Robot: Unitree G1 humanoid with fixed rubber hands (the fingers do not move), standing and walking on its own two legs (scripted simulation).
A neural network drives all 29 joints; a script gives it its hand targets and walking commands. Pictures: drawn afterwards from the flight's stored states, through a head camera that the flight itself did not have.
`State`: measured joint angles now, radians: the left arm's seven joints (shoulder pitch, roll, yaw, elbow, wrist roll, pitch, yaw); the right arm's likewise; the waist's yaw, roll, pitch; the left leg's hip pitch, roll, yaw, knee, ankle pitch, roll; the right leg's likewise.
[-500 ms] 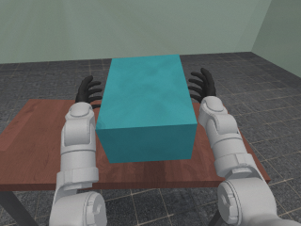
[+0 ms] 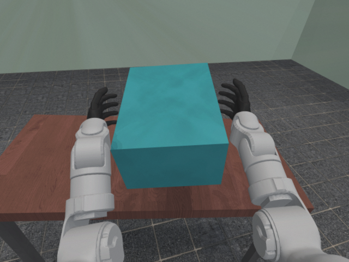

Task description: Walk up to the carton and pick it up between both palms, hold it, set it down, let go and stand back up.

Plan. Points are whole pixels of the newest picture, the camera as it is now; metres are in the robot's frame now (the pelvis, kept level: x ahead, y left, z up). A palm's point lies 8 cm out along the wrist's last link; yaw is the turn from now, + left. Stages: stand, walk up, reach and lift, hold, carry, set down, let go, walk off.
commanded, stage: hold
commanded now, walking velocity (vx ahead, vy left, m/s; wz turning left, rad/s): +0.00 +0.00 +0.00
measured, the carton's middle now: (170, 120) +0.45 -0.01 +0.14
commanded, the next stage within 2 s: none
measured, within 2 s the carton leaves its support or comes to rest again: neither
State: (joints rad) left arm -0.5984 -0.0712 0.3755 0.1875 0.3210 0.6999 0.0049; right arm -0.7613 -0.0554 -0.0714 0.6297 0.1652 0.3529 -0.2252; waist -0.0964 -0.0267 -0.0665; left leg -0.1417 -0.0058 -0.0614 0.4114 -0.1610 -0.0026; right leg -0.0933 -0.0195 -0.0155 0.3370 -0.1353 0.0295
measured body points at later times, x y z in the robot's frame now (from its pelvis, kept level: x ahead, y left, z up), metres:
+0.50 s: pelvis +0.00 +0.00 +0.00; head -0.07 +0.02 +0.44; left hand +0.37 +0.16 +0.19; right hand +0.38 -0.16 +0.22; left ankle +0.05 +0.12 -0.74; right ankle +0.04 -0.14 -0.74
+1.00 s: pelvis +0.00 +0.00 +0.00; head -0.07 +0.02 +0.44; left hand +0.37 +0.16 +0.19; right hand +0.38 -0.16 +0.22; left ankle +0.05 +0.12 -0.74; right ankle +0.04 -0.14 -0.74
